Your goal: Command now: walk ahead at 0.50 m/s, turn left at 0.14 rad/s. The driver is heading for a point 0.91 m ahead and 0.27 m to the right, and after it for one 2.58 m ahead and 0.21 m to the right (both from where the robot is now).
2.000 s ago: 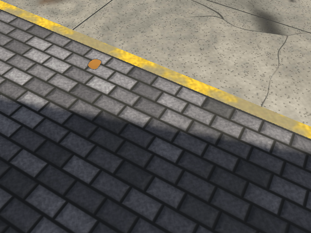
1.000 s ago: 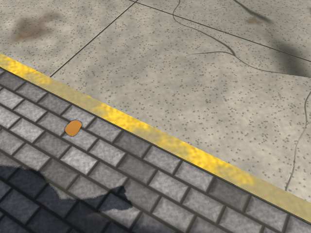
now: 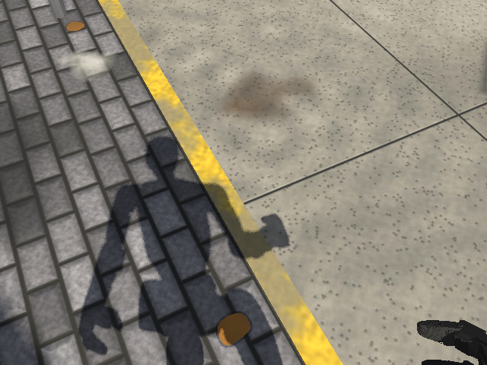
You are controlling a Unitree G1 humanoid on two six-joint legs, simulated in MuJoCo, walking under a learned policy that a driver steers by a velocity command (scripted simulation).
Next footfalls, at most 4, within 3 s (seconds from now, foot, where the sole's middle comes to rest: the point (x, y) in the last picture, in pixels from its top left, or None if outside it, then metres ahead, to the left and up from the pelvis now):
0.48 right None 0.44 -0.15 -0.76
0.98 left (274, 257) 0.75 -0.01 -0.76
1.46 right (395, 239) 0.84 -0.38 -0.76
1.90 left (318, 207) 0.94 -0.15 -0.76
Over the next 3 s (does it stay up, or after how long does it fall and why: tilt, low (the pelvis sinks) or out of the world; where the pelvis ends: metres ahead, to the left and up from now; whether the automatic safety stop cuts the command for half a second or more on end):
stays up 0.94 -0.18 0.02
